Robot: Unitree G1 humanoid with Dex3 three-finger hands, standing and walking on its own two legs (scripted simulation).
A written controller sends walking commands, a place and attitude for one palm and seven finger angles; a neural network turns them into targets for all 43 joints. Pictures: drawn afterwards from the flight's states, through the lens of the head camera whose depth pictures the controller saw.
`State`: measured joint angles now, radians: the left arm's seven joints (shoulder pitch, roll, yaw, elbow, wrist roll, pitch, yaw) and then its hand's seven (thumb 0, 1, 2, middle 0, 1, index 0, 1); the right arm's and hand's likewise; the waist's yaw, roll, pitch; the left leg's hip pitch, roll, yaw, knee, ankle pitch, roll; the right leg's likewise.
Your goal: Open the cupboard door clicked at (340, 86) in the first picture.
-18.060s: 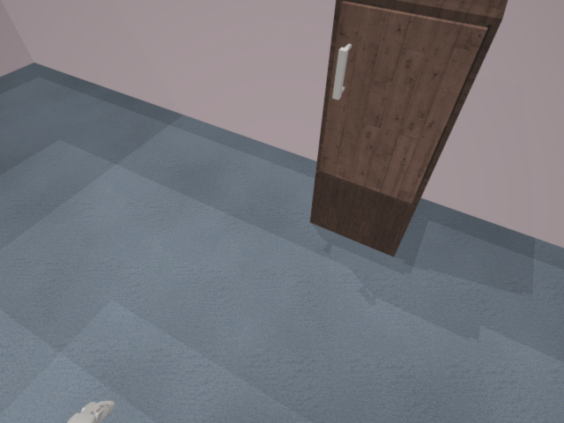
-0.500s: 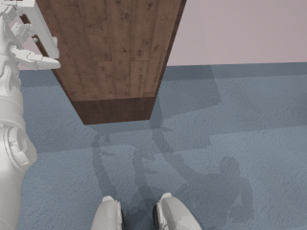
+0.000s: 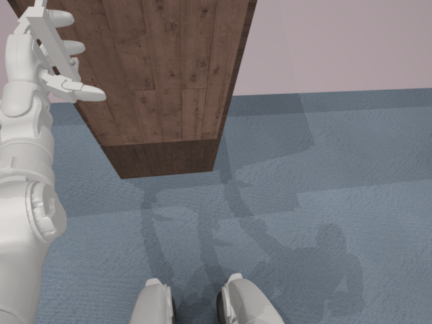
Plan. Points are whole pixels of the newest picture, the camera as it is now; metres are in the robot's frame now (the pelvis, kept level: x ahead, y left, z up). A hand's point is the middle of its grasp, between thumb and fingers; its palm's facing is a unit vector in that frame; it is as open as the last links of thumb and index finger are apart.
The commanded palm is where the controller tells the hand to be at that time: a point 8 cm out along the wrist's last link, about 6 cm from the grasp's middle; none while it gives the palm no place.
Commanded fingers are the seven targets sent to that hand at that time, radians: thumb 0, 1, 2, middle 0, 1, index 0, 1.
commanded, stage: slide the fingers in behind the handle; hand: left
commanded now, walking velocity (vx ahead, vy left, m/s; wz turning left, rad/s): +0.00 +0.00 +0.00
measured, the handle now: (59, 43) +0.59 +0.21 +0.09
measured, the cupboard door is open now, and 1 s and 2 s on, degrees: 0 0 29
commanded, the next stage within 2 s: close the thumb around the handle in 0.30 s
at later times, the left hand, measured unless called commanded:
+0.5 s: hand (69, 61) +0.55 +0.19 +0.09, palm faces +0.03 -1.00 -0.01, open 13.5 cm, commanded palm +0.53 +0.22 +0.08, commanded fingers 0.00 -0.16 0.44 -0.32 -1.24 -0.32 -1.24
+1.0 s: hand (70, 61) +0.55 +0.19 +0.09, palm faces +0.03 -1.00 -0.01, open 5.9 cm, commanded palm +0.53 +0.22 +0.08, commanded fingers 0.00 0.90 0.90 -0.40 -1.35 -0.40 -1.35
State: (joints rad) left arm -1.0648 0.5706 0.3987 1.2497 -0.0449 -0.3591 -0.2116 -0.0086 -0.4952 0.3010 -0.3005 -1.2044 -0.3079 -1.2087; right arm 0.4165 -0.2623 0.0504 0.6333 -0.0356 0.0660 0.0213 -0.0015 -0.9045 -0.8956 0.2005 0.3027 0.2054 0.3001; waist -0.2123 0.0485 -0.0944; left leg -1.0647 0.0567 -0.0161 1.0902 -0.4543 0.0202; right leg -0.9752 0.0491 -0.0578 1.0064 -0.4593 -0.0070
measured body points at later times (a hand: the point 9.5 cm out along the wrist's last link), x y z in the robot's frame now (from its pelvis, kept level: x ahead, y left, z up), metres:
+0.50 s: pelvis +0.00 +0.00 +0.00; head +0.15 +0.02 +0.42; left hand +0.54 +0.24 +0.09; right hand -0.03 -0.26 -0.11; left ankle +0.02 +0.10 -0.66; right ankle +0.00 -0.12 -0.66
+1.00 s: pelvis +0.00 +0.01 +0.00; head +0.15 +0.03 +0.42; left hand +0.54 +0.24 +0.09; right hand -0.03 -0.25 -0.10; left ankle +0.02 +0.10 -0.66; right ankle +0.00 -0.12 -0.66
